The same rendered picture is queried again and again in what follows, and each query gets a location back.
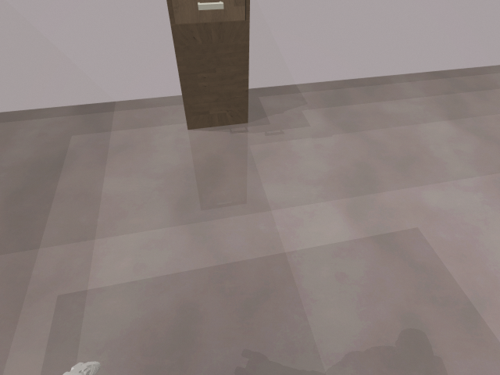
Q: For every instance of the drawer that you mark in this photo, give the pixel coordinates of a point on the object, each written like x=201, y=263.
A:
x=186, y=11

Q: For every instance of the handle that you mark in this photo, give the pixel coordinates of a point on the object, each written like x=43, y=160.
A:
x=210, y=5

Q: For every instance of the cabinet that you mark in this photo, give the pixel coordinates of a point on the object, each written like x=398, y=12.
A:
x=213, y=66

